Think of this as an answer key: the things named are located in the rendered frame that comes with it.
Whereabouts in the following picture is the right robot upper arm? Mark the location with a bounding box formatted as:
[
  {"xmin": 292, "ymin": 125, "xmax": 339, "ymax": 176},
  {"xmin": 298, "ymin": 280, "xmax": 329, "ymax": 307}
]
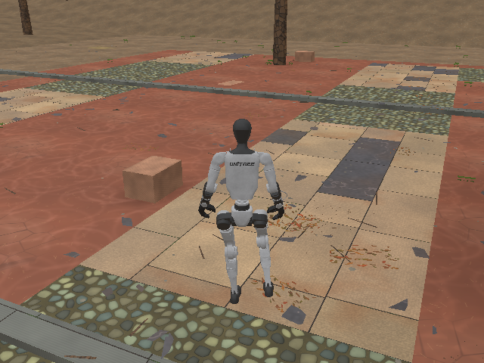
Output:
[{"xmin": 258, "ymin": 152, "xmax": 278, "ymax": 194}]

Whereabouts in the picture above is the right robot hand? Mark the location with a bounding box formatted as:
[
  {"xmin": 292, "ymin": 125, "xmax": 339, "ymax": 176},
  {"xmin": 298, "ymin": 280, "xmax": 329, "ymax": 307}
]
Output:
[{"xmin": 267, "ymin": 205, "xmax": 284, "ymax": 220}]

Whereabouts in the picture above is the robot left foot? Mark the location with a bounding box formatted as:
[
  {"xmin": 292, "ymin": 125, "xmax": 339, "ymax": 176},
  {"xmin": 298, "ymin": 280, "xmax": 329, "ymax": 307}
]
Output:
[{"xmin": 230, "ymin": 285, "xmax": 241, "ymax": 304}]

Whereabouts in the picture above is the robot right thigh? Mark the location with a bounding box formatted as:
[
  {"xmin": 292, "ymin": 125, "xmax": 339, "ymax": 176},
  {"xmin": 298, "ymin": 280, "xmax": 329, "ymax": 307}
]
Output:
[{"xmin": 252, "ymin": 209, "xmax": 268, "ymax": 249}]

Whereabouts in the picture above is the right robot forearm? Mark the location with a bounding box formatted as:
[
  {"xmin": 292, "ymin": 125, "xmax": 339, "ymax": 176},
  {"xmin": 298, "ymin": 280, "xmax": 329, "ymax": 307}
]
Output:
[{"xmin": 270, "ymin": 182, "xmax": 284, "ymax": 209}]

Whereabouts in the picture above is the left robot hand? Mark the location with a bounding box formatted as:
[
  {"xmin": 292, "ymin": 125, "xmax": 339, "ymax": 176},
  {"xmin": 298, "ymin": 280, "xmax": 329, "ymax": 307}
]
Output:
[{"xmin": 198, "ymin": 204, "xmax": 216, "ymax": 218}]

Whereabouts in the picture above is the left robot forearm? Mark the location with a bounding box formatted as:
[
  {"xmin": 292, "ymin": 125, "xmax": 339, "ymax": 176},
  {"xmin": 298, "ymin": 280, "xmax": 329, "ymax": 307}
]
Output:
[{"xmin": 200, "ymin": 182, "xmax": 213, "ymax": 207}]

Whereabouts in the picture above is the left robot upper arm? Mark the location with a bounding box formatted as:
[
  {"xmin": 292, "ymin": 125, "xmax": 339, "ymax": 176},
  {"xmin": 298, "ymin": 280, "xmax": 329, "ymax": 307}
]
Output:
[{"xmin": 205, "ymin": 151, "xmax": 227, "ymax": 193}]

